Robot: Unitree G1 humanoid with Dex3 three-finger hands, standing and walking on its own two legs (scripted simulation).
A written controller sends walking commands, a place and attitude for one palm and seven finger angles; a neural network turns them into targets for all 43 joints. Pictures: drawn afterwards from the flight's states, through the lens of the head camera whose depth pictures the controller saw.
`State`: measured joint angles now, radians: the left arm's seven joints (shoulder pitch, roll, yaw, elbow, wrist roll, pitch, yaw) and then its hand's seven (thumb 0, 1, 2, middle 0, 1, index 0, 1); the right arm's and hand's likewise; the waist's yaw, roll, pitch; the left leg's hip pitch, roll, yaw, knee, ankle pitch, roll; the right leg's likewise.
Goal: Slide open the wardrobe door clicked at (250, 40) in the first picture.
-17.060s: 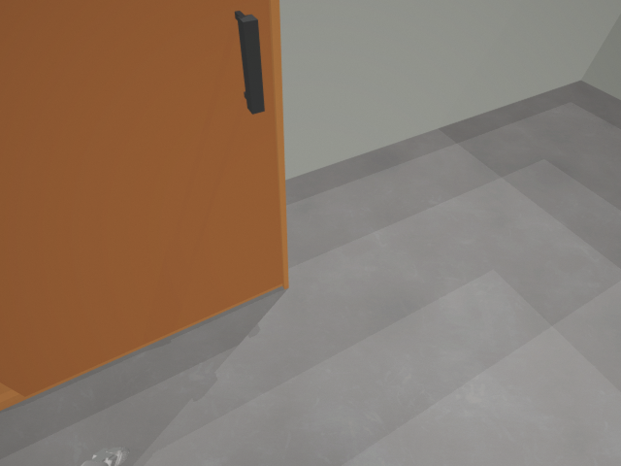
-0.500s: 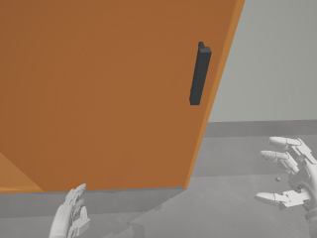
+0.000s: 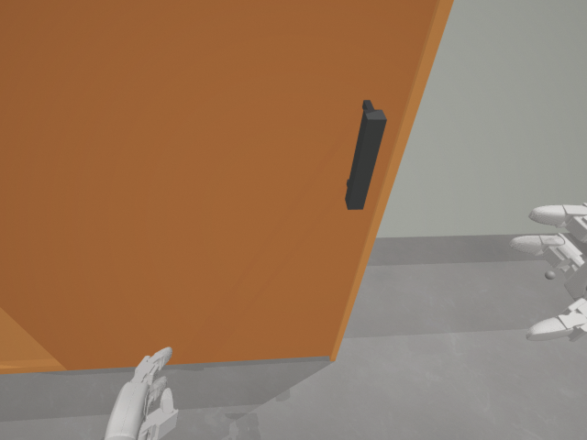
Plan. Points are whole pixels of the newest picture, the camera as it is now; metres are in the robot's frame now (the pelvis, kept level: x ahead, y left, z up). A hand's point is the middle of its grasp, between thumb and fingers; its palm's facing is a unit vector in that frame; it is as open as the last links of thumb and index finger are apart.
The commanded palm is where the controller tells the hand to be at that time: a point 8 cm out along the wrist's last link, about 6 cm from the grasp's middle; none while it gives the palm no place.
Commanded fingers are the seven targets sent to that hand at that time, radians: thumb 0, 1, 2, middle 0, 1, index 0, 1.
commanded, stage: raise the hand with hooked fingers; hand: right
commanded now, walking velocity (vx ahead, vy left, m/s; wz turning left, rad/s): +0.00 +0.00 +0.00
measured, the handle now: (360, 156) +0.51 -0.10 +0.14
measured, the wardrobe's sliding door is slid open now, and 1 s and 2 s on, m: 0.00 0.00 0.00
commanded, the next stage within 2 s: move the hooked fingers beside the handle in 0.50 s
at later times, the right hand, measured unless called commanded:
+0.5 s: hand (533, 268) +0.28 -0.27 +0.16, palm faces +0.01 +1.00 -0.07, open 14.0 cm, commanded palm +0.25 -0.31 +0.17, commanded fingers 0.00 0.50 -0.30 0.30 1.20 0.30 1.20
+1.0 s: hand (495, 240) +0.33 -0.24 +0.16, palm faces -0.04 +1.00 -0.04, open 14.0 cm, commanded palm +0.30 -0.28 +0.16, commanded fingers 0.00 0.50 -0.30 0.30 1.20 0.30 1.20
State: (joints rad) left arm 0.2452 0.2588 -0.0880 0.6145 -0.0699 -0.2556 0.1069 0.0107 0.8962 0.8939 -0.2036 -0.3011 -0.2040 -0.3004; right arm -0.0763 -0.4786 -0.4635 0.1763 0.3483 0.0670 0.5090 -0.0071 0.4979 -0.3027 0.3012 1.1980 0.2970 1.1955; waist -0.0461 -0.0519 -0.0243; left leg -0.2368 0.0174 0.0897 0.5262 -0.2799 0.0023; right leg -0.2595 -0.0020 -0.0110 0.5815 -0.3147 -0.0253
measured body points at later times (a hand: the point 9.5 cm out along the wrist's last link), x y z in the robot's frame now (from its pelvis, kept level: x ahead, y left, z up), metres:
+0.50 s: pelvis +0.00 +0.01 +0.00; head -0.01 +0.02 +0.45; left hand +0.19 +0.24 -0.07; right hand +0.28 -0.32 +0.16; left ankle +0.00 +0.12 -0.73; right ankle +0.00 -0.10 -0.73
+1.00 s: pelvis +0.00 +0.00 +0.00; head +0.00 +0.02 +0.45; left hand +0.17 +0.24 -0.07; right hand +0.32 -0.29 +0.16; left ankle +0.00 +0.12 -0.73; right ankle +0.00 -0.10 -0.73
